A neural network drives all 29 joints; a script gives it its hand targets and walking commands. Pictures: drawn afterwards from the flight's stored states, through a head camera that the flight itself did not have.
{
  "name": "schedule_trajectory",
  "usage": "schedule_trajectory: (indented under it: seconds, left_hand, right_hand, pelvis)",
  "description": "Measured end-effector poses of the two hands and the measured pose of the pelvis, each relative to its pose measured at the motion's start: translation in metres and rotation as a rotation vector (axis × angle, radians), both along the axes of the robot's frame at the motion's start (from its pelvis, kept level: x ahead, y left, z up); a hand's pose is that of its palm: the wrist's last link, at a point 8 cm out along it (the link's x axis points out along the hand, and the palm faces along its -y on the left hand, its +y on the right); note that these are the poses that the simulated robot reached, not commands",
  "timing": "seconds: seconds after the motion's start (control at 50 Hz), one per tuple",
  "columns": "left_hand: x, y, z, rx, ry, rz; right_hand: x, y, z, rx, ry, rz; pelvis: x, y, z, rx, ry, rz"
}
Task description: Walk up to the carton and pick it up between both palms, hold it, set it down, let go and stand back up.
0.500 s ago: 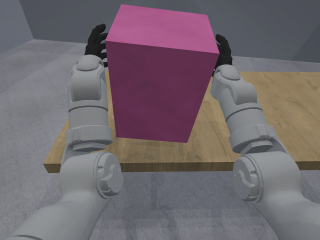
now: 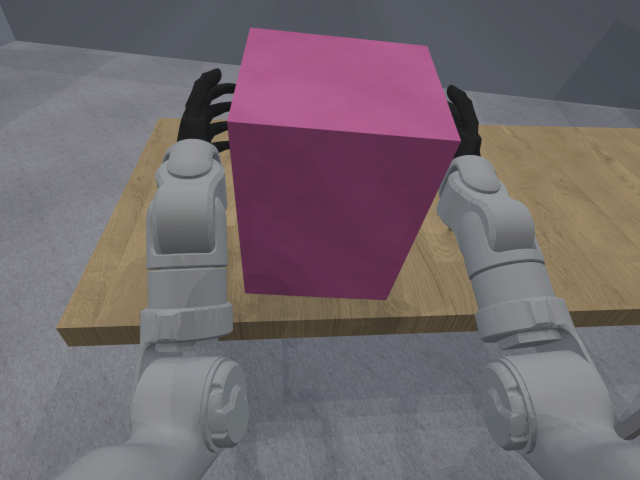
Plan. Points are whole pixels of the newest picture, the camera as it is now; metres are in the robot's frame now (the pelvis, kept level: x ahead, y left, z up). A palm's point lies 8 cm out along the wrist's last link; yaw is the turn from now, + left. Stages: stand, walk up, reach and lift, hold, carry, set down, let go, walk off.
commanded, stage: set down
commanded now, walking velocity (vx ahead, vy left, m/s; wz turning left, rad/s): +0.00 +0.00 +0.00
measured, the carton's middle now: (327, 181) +0.41 -0.01 +0.21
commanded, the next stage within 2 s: none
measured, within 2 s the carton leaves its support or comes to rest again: neither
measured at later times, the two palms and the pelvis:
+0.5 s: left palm (188, 185) +0.39 +0.15 +0.22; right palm (434, 192) +0.38 -0.14 +0.21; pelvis -0.02 +0.00 +0.00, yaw +1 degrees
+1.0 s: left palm (197, 190) +0.41 +0.14 +0.20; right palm (429, 194) +0.39 -0.14 +0.20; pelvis +0.00 +0.00 +0.00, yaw +0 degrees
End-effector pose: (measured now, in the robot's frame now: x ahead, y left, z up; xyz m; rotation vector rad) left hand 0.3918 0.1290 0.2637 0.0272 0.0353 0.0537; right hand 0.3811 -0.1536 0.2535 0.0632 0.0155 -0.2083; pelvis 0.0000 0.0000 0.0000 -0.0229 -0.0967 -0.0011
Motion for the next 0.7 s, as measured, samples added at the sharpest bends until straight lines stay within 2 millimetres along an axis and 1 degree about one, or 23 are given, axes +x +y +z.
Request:
schedule_trajectory:
  seconds: [0.08,0.16,0.24,0.34,0.42,0.52,0.6,0.7]
  left_hand:
    - [-0.001,0.005,0.006,0.0,0.015,0.015]
    - [-0.003,0.013,0.005,-0.002,0.021,0.025]
    - [-0.007,0.021,-0.003,-0.001,0.018,0.036]
    - [-0.009,0.026,-0.019,-0.001,0.022,0.033]
    - [-0.009,0.024,-0.034,0.001,0.039,0.018]
    - [-0.004,0.016,-0.048,0.004,0.061,-0.008]
    - [0.002,0.009,-0.052,0.008,0.07,-0.026]
    - [0.01,0.003,-0.049,0.014,0.072,-0.037]
  right_hand:
    - [0.002,0.004,0.005,0.013,0.007,0.01]
    - [0.004,0.013,0.003,0.012,0.007,0.024]
    - [0.004,0.021,-0.003,0.0,0.001,0.032]
    - [0.0,0.026,-0.016,-0.017,0.004,0.027]
    - [-0.004,0.024,-0.03,-0.024,0.017,0.015]
    - [-0.006,0.017,-0.043,-0.029,0.033,-0.01]
    - [-0.006,0.009,-0.048,-0.032,0.039,-0.029]
    - [-0.001,0.004,-0.048,-0.036,0.042,-0.041]
  pelvis:
    - [-0.002,0.001,0.0,0.005,-0.024,0.001]
    - [-0.004,0.001,0.001,0.008,-0.035,0.008]
    - [-0.006,0.0,0.001,0.008,-0.038,0.018]
    - [-0.01,-0.002,0.001,0.007,-0.034,0.024]
    - [-0.013,-0.001,0.002,0.005,-0.022,0.024]
    - [-0.016,0.0,0.002,0.004,0.002,0.018]
    - [-0.016,0.002,0.002,0.003,0.019,0.009]
    - [-0.013,0.004,0.002,0.004,0.027,0.0]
